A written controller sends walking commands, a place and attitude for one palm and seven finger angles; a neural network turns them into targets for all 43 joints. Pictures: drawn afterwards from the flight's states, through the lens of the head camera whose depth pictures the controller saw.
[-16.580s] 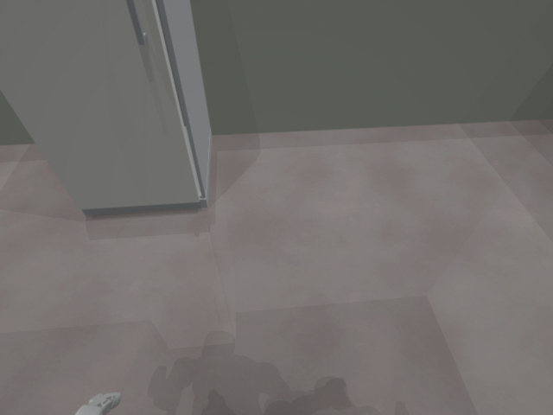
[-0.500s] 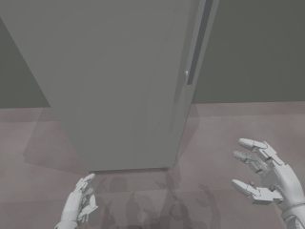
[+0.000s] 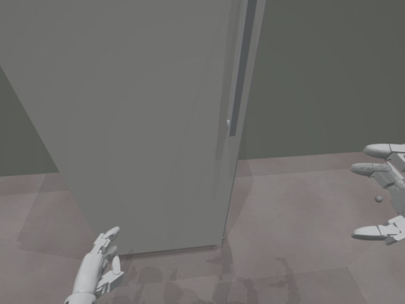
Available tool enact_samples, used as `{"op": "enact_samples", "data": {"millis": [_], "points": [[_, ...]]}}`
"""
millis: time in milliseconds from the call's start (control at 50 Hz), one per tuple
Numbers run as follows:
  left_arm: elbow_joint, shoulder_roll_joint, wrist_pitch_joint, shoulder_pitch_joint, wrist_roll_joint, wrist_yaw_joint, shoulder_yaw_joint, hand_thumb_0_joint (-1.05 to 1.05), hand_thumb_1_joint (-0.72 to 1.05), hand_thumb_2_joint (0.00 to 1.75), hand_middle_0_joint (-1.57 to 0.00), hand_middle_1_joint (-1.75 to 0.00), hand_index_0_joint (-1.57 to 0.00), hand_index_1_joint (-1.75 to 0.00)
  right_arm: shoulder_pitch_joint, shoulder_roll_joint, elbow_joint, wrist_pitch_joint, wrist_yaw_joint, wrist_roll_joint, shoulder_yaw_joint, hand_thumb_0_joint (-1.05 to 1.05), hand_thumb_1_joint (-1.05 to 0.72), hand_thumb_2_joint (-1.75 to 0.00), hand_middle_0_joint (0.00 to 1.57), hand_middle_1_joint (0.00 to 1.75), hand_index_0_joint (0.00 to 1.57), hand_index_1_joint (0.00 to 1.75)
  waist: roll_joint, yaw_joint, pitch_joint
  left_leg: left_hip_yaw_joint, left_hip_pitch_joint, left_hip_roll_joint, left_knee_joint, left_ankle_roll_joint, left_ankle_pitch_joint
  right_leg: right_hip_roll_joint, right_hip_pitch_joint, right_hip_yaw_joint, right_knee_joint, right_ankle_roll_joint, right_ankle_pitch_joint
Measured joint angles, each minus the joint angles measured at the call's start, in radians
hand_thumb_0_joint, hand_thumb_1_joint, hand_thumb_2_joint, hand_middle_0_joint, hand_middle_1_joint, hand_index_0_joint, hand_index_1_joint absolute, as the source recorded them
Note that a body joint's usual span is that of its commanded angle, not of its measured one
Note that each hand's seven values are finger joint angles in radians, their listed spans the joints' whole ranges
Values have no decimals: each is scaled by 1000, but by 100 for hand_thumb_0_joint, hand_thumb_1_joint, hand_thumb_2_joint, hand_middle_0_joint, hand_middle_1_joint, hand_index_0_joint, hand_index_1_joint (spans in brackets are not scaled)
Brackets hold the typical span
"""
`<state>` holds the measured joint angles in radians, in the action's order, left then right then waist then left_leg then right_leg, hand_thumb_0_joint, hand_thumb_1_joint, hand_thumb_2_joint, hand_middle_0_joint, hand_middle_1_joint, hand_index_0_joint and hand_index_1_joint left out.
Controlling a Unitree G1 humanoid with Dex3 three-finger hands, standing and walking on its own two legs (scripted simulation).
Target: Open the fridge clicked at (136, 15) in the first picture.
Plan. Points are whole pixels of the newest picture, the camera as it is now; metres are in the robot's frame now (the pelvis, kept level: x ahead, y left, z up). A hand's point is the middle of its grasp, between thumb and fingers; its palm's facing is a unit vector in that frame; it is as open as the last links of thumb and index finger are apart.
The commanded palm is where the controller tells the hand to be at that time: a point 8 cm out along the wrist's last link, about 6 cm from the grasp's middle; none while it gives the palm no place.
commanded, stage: raise the hand to about handle height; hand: right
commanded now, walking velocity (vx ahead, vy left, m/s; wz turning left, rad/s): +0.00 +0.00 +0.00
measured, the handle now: (241, 51) +0.54 -0.07 +0.28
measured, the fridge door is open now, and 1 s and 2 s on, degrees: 0 0 0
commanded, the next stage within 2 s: move the hooked fingers beside the handle in 0.88 s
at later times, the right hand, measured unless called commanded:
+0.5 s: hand (389, 157) +0.28 -0.27 +0.23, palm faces -0.02 +0.99 -0.15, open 14.0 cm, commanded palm +0.23 -0.31 +0.24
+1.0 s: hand (381, 155) +0.28 -0.26 +0.23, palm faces -0.05 +0.99 -0.13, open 13.9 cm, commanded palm +0.25 -0.30 +0.24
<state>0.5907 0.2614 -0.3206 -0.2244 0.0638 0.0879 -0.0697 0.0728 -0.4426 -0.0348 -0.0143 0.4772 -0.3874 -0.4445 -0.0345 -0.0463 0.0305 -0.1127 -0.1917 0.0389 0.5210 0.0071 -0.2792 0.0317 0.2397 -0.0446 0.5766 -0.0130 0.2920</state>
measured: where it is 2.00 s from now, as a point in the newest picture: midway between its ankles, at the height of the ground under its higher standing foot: outside the picture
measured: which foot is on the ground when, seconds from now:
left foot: down 0.00-1.00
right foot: down 0.00-1.00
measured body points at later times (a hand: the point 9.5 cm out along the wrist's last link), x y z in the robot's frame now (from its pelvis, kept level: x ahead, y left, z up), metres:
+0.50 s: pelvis +0.00 +0.01 +0.01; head -0.02 +0.04 +0.45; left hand +0.19 +0.24 -0.07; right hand +0.28 -0.33 +0.24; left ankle +0.00 +0.12 -0.73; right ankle +0.01 -0.11 -0.73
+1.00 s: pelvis +0.01 +0.01 +0.01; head -0.02 +0.04 +0.45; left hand +0.21 +0.23 -0.05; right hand +0.28 -0.31 +0.24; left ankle +0.00 +0.12 -0.73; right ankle +0.01 -0.11 -0.73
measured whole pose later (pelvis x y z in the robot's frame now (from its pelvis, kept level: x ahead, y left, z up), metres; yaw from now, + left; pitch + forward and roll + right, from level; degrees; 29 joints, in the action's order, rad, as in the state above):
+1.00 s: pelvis +0.01 +0.01 +0.01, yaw +0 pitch -3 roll +0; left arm 0.59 0.28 -0.21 -0.20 0.09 0.08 -0.09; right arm -0.17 -0.54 0.09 0.23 0.57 -0.37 -0.52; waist -0.07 -0.05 0.03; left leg -0.11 -0.14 0.03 0.46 -0.01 -0.27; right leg 0.03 0.17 -0.05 0.48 0.00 0.26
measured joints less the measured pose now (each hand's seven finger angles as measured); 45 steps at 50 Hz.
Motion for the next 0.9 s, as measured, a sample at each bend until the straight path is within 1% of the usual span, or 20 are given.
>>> {"op": "enact_samples", "data": {"millis": [60, 120, 160, 180, 220, 280, 320, 340, 380, 420, 460, 500, 540, 580, 620, 680, 740, 820, 860, 900], "points": [[-8, 2, 23, 9, 10, -5, -11, 2, 90, 90, -20, -30, -20, -30, -60, -23, 60, 72, 22, 1, -18, 0, 39, -35, 29, 113, 29, 113, -14, -8, -1, -3, 15, 1, -18, 0, 9, -3, -14, 2, -20, 0, -11], [-16, 7, 49, 15, 16, -7, -19, 2, 90, 90, -20, -30, -20, -30, -95, -38, 100, 154, 43, 22, -5, 0, 43, -33, 30, 116, 29, 116, -25, -13, -12, -6, 17, 4, -30, 0, 18, -7, -18, 5, -38, -1, -25], [-16, 8, 60, 18, 16, -7, -23, 2, 90, 90, -20, -30, -20, -30, -106, -41, 94, 184, 51, 35, 5, 0, 45, -32, 30, 117, 30, 117, -28, -16, -26, -8, 21, 4, -36, -1, 23, -8, -23, 6, -47, -1, -33], [-14, 7, 64, 17, 14, -5, -25, 2, 90, 90, -20, -30, -20, -30, -110, -40, 81, 188, 53, 39, 6, 0, 46, -32, 30, 117, 30, 118, -28, -17, -31, -8, 24, 4, -40, -2, 25, -8, -26, 7, -52, 0, -36], [-8, 3, 66, 13, 11, -3, -29, 2, 90, 90, -20, -30, -20, -30, -116, -40, 47, 177, 53, 40, -1, -1, 47, -31, 30, 118, 30, 118, -25, -19, -35, -9, 33, 2, -49, -4, 29, -7, -36, 7, -64, 2, -41], [8, -4, 67, 4, 8, -1, -37, 2, 90, 90, -20, -30, -20, -30, -147, -57, 26, 147, 57, 20, -36, -1, 49, -31, 30, 119, 30, 119, -21, -18, -27, -10, 51, -2, -65, -8, 32, -4, -53, 9, -78, 6, -45], [20, -6, 71, 1, 12, 0, -40, 2, 90, 90, -20, -30, -20, -30, -196, -79, 63, 148, 64, 10, -64, -1, 49, -31, 30, 119, 30, 120, -22, -17, -19, -13, 60, -5, -72, -10, 33, -2, -62, 11, -86, 9, -46], [24, -4, 74, 0, 16, 0, -41, 2, 90, 90, -20, -30, -20, -30, -224, -94, 93, 160, 67, 9, -76, -1, 49, -31, 31, 119, 30, 120, -24, -17, -17, -14, 63, -6, -75, -11, 33, -1, -64, 13, -88, 11, -47], [26, 5, 83, 1, 24, -1, -39, 2, 90, 90, -20, -30, -20, -30, -279, -123, 161, 195, 68, 25, -86, -1, 50, -30, 31, 120, 30, 120, -31, -16, -15, -15, 62, -7, -77, -12, 35, 0, -64, 14, -92, 13, -50], [22, 17, 90, 1, 30, -1, -33, 2, 90, 90, -20, -30, -20, -30, -321, -145, 215, 234, 68, 46, -79, -1, 50, -30, 30, 120, 30, 120, -39, -14, -19, -16, 55, -5, -75, -13, 36, -2, -59, 15, -95, 13, -55], [15, 30, 97, 3, 35, -5, -26, 2, 90, 90, -20, -30, -20, -30, -335, -154, 242, 263, 78, 54, -61, -1, 50, -30, 30, 120, 30, 120, -47, -10, -23, -15, 44, -3, -71, -13, 37, -4, -51, 13, -97, 12, -59], [9, 42, 105, 6, 37, -8, -21, 2, 90, 90, -20, -30, -20, -30, -322, -147, 241, 282, 99, 54, -44, -1, 50, -30, 30, 120, 30, 120, -51, -4, -24, -10, 32, -2, -64, -13, 36, -4, -44, 8, -97, 12, -60], [4, 48, 109, 8, 36, -11, -17, 2, 90, 90, -20, -30, -20, -30, -292, -130, 211, 284, 119, 47, -36, -1, 50, -30, 30, 120, 30, 120, -50, 4, -25, -4, 26, -2, -57, -13, 32, -4, -44, 4, -97, 11, -58], [0, 47, 109, 8, 31, -14, -14, 2, 90, 90, -20, -30, -20, -30, -257, -109, 167, 268, 125, 36, -41, -1, 50, -30, 30, 120, 30, 120, -44, 10, -22, 1, 27, -3, -53, -13, 27, -3, -48, -2, -97, 12, -54], [-4, 41, 104, 3, 26, -15, -12, 2, 90, 90, -20, -30, -20, -30, -231, -93, 130, 243, 116, 23, -56, -1, 50, -30, 30, 120, 30, 120, -34, 13, -15, 4, 32, -6, -52, -15, 22, 0, -56, -5, -99, 14, -49], [-6, 31, 98, -4, 24, -16, -11, 2, 90, 90, -20, -30, -20, -29, -226, -91, 113, 222, 88, 15, -90, -1, 50, -30, 31, 120, 30, 120, -22, 10, -8, 5, 44, -12, -55, -19, 17, 6, -67, -5, -97, 19, -41], [-8, 32, 97, -4, 30, -13, -8, 2, 90, 90, -20, -30, -20, -29, -260, -102, 147, 240, 62, 29, -102, -1, 50, -30, 31, 120, 30, 120, -24, 0, -11, 1, 52, -14, -58, -20, 16, 8, -71, -1, -94, 21, -38], [-8, 41, 104, 7, 37, -6, -8, 2, 90, 90, -20, -30, -20, -29, -294, -114, 186, 287, 63, 58, -68, -1, 50, -30, 30, 120, 30, 120, -36, -11, -21, -5, 49, -10, -59, -17, 18, 3, -65, 5, -94, 18, -42], [-8, 42, 107, 15, 35, -4, -10, 2, 90, 90, -20, -30, -20, -29, -286, -111, 175, 293, 75, 61, -50, -1, 50, -30, 30, 120, 30, 120, -41, -11, -25, -5, 45, -8, -58, -15, 18, 1, -61, 5, -94, 16, -43], [-8, 38, 109, 22, 32, -4, -13, 2, 90, 90, -20, -30, -20, -30, -267, -103, 154, 285, 89, 53, -45, -1, 50, -30, 30, 120, 30, 120, -41, -7, -23, -2, 42, -6, -57, -14, 17, 0, -60, 3, -94, 15, -42]]}}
